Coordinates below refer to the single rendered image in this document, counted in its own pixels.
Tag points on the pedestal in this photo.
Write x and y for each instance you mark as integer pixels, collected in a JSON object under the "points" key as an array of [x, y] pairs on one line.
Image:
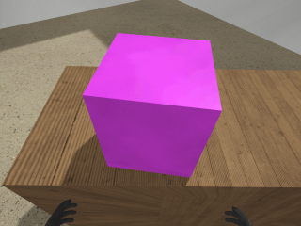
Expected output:
{"points": [[251, 161]]}

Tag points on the right robot hand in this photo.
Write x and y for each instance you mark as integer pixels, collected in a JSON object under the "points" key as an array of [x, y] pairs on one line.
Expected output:
{"points": [[242, 219]]}

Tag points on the left robot hand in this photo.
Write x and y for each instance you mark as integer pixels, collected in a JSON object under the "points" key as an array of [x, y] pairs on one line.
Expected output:
{"points": [[56, 219]]}

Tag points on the carton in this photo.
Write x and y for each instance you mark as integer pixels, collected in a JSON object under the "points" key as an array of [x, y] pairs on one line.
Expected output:
{"points": [[154, 102]]}

